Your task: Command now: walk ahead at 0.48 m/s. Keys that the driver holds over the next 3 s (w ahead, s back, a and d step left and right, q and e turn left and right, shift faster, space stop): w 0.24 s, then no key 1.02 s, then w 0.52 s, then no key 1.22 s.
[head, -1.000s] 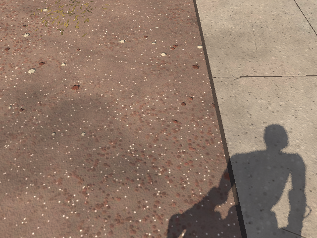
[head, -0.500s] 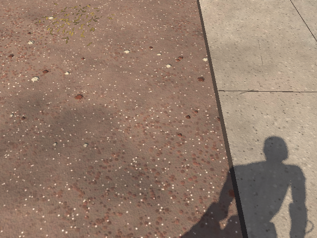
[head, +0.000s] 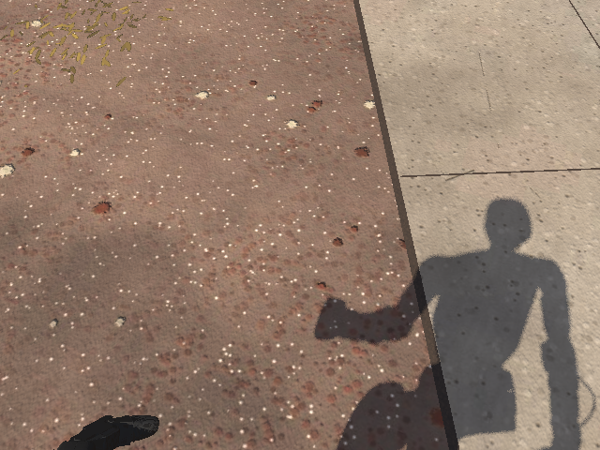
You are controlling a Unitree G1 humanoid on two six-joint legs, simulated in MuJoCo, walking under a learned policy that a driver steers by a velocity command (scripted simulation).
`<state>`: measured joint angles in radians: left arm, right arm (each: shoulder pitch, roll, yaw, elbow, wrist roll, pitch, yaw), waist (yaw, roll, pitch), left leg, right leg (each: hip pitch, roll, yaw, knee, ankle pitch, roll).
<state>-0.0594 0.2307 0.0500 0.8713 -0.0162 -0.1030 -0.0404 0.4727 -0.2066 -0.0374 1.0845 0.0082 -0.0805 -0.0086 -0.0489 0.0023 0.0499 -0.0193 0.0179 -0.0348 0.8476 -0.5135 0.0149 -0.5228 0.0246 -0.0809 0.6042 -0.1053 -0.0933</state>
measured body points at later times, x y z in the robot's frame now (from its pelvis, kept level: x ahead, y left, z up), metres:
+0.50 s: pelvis +0.26 +0.04 +0.01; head +0.29 +0.05 +0.46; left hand +0.25 +0.30 -0.14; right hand +0.45 -0.20 -0.09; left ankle +0.39 +0.13 -0.71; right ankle +0.12 -0.09 -0.70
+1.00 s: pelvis +0.34 +0.04 +0.02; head +0.35 +0.03 +0.47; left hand +0.37 +0.29 -0.12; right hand +0.43 -0.21 -0.12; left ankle +0.39 +0.14 -0.71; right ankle +0.33 -0.10 -0.71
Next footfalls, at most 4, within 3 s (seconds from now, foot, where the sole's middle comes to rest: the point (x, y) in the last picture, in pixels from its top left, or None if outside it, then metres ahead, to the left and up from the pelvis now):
0.46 left None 0.43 0.14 -0.75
0.80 right None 0.37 -0.10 -0.75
1.96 right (331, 300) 0.79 -0.09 -0.75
2.34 left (239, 318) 0.75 0.14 -0.75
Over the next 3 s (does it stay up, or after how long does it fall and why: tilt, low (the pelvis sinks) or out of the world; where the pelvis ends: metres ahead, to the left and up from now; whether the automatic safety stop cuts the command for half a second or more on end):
stays up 0.74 0.01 0.02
